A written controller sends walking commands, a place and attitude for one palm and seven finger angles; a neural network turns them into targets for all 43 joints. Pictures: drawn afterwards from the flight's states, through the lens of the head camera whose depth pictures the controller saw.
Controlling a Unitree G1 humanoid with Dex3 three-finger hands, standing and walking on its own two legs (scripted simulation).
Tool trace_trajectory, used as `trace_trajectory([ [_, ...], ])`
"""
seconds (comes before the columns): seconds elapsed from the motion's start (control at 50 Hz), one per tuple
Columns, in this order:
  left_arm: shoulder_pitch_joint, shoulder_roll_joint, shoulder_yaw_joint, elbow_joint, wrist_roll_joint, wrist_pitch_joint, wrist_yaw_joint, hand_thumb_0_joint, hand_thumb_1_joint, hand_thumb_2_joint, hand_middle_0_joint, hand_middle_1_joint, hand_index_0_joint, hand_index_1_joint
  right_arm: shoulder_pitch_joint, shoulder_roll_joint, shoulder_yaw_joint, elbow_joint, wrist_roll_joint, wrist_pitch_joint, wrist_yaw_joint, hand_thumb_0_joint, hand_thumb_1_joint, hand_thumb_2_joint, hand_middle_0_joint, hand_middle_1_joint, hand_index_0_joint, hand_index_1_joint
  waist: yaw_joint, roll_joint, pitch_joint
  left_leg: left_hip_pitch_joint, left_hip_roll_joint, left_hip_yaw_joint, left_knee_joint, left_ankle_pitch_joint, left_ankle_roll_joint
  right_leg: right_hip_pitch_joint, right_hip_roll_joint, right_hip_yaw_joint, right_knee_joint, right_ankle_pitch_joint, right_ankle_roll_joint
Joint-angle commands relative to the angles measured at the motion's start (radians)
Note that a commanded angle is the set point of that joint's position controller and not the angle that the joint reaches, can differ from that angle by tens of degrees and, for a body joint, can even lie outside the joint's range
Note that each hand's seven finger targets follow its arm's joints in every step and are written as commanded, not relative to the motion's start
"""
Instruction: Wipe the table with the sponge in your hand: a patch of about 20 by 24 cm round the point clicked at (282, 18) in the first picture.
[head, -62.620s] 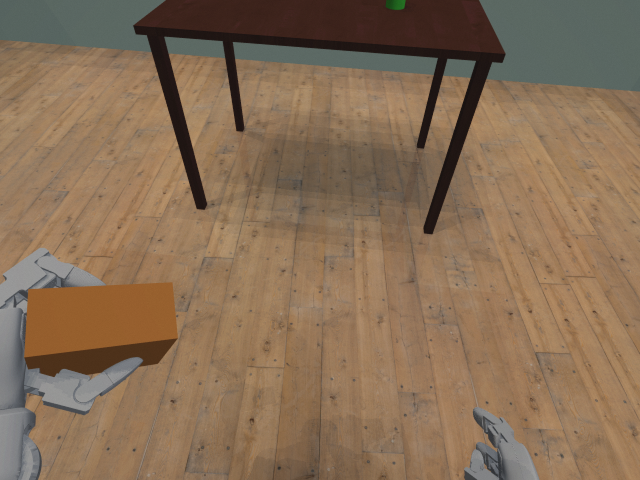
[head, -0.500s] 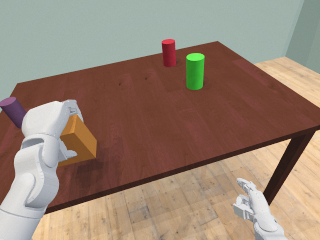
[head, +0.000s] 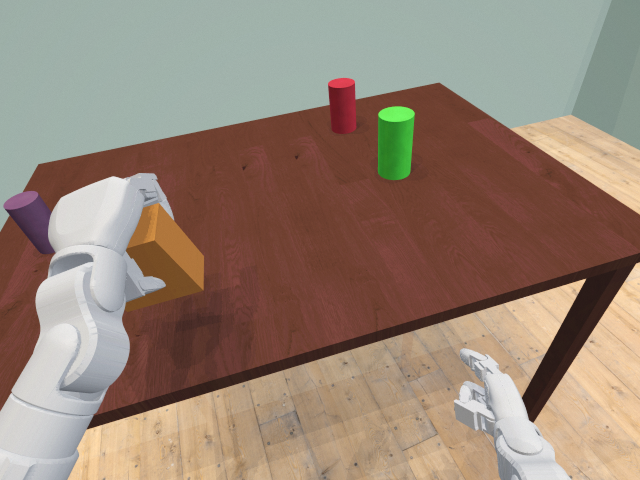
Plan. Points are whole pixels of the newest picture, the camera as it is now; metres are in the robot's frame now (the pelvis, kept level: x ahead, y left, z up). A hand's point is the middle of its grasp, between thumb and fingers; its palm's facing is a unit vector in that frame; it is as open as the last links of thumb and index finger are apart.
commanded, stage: bring the sponge back beside the body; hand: left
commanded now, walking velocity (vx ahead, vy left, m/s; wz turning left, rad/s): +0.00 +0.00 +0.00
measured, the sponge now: (150, 268) +0.28 +0.26 +0.16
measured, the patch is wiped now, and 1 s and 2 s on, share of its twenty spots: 1.00 1.00 1.00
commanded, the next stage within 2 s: step back with the hand held close in 1.56 s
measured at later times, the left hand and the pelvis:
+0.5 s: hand (113, 270) +0.25 +0.27 +0.19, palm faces +0.24 -0.14 -0.96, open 9.8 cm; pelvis +0.00 -0.01 +0.00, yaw +0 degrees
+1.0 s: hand (91, 301) +0.21 +0.27 +0.19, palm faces +0.24 -0.14 -0.96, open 9.8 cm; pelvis +0.00 +0.00 +0.00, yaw +0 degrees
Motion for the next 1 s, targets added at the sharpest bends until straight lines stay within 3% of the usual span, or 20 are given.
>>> trace_trajectory([
  [0.0,-0.306,0.259,0.197,-0.166,0.049,-0.008,0.047,0.000,0.100,1.300,-1.200,-1.600,-1.200,-1.600,-0.258,-0.087,-0.042,-0.193,-0.003,-0.051,-0.005,0.000,-0.900,-0.900,0.200,0.300,0.200,0.300,0.009,-0.059,-0.224,0.017,0.010,-0.053,-0.042,0.159,0.008,0.084,-0.025,0.091,-0.068,0.105,-0.034],
  [0.04,-0.271,0.253,0.197,-0.220,0.037,-0.011,0.040,0.000,0.100,1.300,-1.200,-1.600,-1.200,-1.600,-0.266,-0.087,-0.045,-0.204,-0.003,-0.042,0.001,0.000,-0.900,-0.900,0.200,0.300,0.200,0.300,0.015,-0.046,-0.239,0.025,0.008,-0.052,-0.035,0.183,0.011,0.098,-0.027,0.085,-0.062,0.146,-0.031],
  [0.06,-0.246,0.298,0.247,-0.249,0.037,-0.011,0.042,0.000,0.100,1.300,-1.200,-1.600,-1.200,-1.600,-0.281,-0.089,-0.045,-0.212,-0.002,-0.048,0.002,0.000,-0.900,-0.900,0.200,0.300,0.200,0.300,0.020,-0.047,-0.245,0.023,0.012,-0.058,-0.034,0.174,0.011,0.101,-0.019,0.116,-0.059,0.129,-0.039],
  [0.08,-0.246,0.242,0.197,-0.261,0.034,-0.009,0.038,0.000,0.100,1.300,-1.200,-1.600,-1.200,-1.600,-0.280,-0.081,-0.039,-0.222,-0.004,-0.048,0.003,0.000,-0.900,-0.900,0.200,0.300,0.200,0.300,0.019,-0.047,-0.246,0.014,0.008,-0.051,-0.027,0.186,0.012,0.106,-0.030,0.096,-0.050,0.144,-0.034],
  [0.16,-0.169,0.316,0.277,-0.345,0.018,-0.017,0.042,0.000,0.100,1.300,-1.200,-1.600,-1.200,-1.600,-0.290,-0.090,-0.047,-0.227,-0.004,-0.046,0.009,0.000,-0.900,-0.900,0.200,0.300,0.200,0.300,0.025,-0.036,-0.258,0.024,0.010,-0.060,-0.009,0.208,0.012,0.112,-0.023,0.138,-0.043,0.184,-0.040],
  [0.18,-0.165,0.279,0.245,-0.336,0.021,-0.015,0.042,0.000,0.100,1.300,-1.200,-1.600,-1.200,-1.600,-0.272,-0.084,-0.045,-0.227,-0.007,-0.046,0.007,0.000,-0.900,-0.900,0.200,0.300,0.200,0.300,0.022,-0.055,-0.253,0.020,0.005,-0.050,0.002,0.226,0.016,0.109,-0.031,0.108,-0.034,0.201,-0.033],
  [0.22,-0.124,0.278,0.249,-0.283,0.010,-0.013,0.043,0.000,0.100,1.300,-1.200,-1.600,-1.200,-1.600,-0.251,-0.091,-0.049,-0.213,-0.006,-0.039,0.006,0.000,-0.900,-0.900,0.200,0.300,0.200,0.300,0.012,-0.074,-0.186,0.014,0.010,-0.051,-0.001,0.202,0.014,0.066,-0.030,0.110,-0.057,0.179,-0.027],
  [0.26,-0.162,0.304,0.266,-0.316,0.007,-0.018,0.044,0.000,0.100,1.300,-1.200,-1.600,-1.200,-1.600,-0.285,-0.090,-0.047,-0.223,0.000,-0.046,-0.003,0.000,-0.900,-0.900,0.200,0.300,0.200,0.300,0.009,-0.063,-0.181,0.020,0.011,-0.059,-0.002,0.165,0.014,0.051,-0.025,0.150,-0.070,0.125,-0.033],
  [0.34,-0.152,0.290,0.241,-0.289,0.012,-0.028,0.047,0.000,0.100,1.300,-1.200,-1.600,-1.200,-1.600,-0.256,-0.092,-0.052,-0.210,-0.005,-0.048,-0.010,0.000,-0.900,-0.900,0.200,0.300,0.200,0.300,0.008,-0.040,-0.190,0.028,0.006,-0.052,0.004,0.168,0.015,0.055,-0.037,0.120,-0.068,0.124,-0.025],
  [0.36,-0.163,0.319,0.268,-0.322,0.014,-0.031,0.048,0.000,0.100,1.300,-1.200,-1.600,-1.200,-1.600,-0.285,-0.092,-0.050,-0.218,-0.002,-0.060,-0.012,0.000,-0.900,-0.900,0.200,0.300,0.200,0.300,0.008,-0.038,-0.200,0.030,0.007,-0.062,0.007,0.157,0.013,0.056,-0.030,0.163,-0.070,0.107,-0.035],
  [0.4,-0.135,0.272,0.227,-0.299,0.014,-0.035,0.045,0.000,0.100,1.300,-1.200,-1.600,-1.200,-1.600,-0.260,-0.085,-0.049,-0.211,-0.007,-0.065,-0.014,0.000,-0.900,-0.900,0.200,0.300,0.200,0.300,0.005,-0.048,-0.193,0.034,0.005,-0.055,0.012,0.170,0.014,0.051,-0.039,0.126,-0.069,0.115,-0.024],
  [0.46,-0.121,0.321,0.274,-0.353,0.013,-0.046,0.043,0.000,0.100,1.300,-1.200,-1.600,-1.200,-1.600,-0.292,-0.087,-0.047,-0.218,-0.006,-0.069,-0.014,0.000,-0.900,-0.900,0.200,0.300,0.200,0.300,0.012,-0.029,-0.199,0.035,0.008,-0.066,0.008,0.156,0.013,0.057,-0.031,0.167,-0.072,0.102,-0.036],
  [0.54,-0.066,0.309,0.277,-0.350,0.008,-0.054,0.043,0.000,0.100,1.300,-1.200,-1.600,-1.200,-1.600,-0.260,-0.087,-0.049,-0.210,-0.014,-0.058,-0.010,0.000,-0.900,-0.900,0.200,0.300,0.200,0.300,0.018,-0.047,-0.191,0.031,0.007,-0.055,0.006,0.175,0.015,0.060,-0.037,0.117,-0.067,0.129,-0.022],
  [0.56,-0.066,0.337,0.304,-0.377,0.009,-0.053,0.045,0.000,0.100,1.300,-1.200,-1.600,-1.200,-1.600,-0.293,-0.086,-0.046,-0.218,-0.012,-0.067,-0.010,0.000,-0.900,-0.900,0.200,0.300,0.200,0.300,0.021,-0.018,-0.200,0.032,0.009,-0.063,0.010,0.167,0.012,0.062,-0.030,0.162,-0.067,0.115,-0.035],
  [0.7,0.023,0.298,0.296,-0.345,-0.007,-0.058,0.048,0.000,0.100,1.300,-1.200,-1.600,-1.200,-1.600,-0.261,-0.083,-0.048,-0.212,-0.014,-0.056,-0.006,0.000,-0.900,-0.900,0.200,0.300,0.200,0.300,0.016,-0.066,-0.146,0.014,0.011,-0.053,0.012,0.151,0.011,0.031,-0.037,0.129,-0.078,0.080,-0.022],
  [0.74,0.028,0.297,0.294,-0.376,-0.014,-0.065,0.047,0.000,0.100,1.300,-1.200,-1.600,-1.200,-1.600,-0.262,-0.086,-0.049,-0.215,-0.014,-0.050,-0.007,0.000,-0.900,-0.900,0.200,0.300,0.200,0.300,0.020,-0.043,-0.149,0.022,0.011,-0.054,0.006,0.140,0.013,0.029,-0.037,0.117,-0.080,0.068,-0.020],
  [0.76,0.008,0.323,0.314,-0.421,-0.013,-0.069,0.049,0.000,0.100,1.300,-1.200,-1.600,-1.200,-1.600,-0.296,-0.085,-0.048,-0.227,-0.010,-0.063,-0.009,0.000,-0.900,-0.900,0.200,0.300,0.200,0.300,0.019,-0.032,-0.159,0.024,0.015,-0.064,0.004,0.123,0.011,0.030,-0.029,0.160,-0.082,0.037,-0.031],
  [0.84,0.060,0.301,0.301,-0.391,-0.017,-0.077,0.051,0.000,0.100,1.300,-1.200,-1.600,-1.200,-1.600,-0.259,-0.086,-0.051,-0.217,-0.018,-0.061,-0.012,0.000,-0.900,-0.900,0.200,0.300,0.200,0.300,0.022,-0.046,-0.140,0.020,0.013,-0.056,0.009,0.116,0.012,0.019,-0.040,0.125,-0.088,0.027,-0.020],
  [0.86,0.043,0.325,0.322,-0.432,-0.015,-0.081,0.054,0.000,0.100,1.300,-1.200,-1.600,-1.200,-1.600,-0.290,-0.085,-0.050,-0.225,-0.011,-0.072,-0.012,0.000,-0.900,-0.900,0.200,0.300,0.200,0.300,0.017,-0.038,-0.142,0.024,0.016,-0.067,0.005,0.096,0.010,0.014,-0.029,0.164,-0.095,-0.012,-0.030],
  [0.98,0.069,0.316,0.326,-0.455,-0.012,-0.096,0.065,0.000,0.100,1.300,-1.200,-1.600,-1.200,-1.600,-0.269,-0.080,-0.047,-0.226,-0.022,-0.080,-0.016,0.000,-0.900,-0.900,0.200,0.300,0.200,0.300,0.033,-0.009,-0.158,0.018,0.012,-0.066,0.004,0.103,0.011,0.030,-0.035,0.131,-0.081,-0.008,-0.030],
])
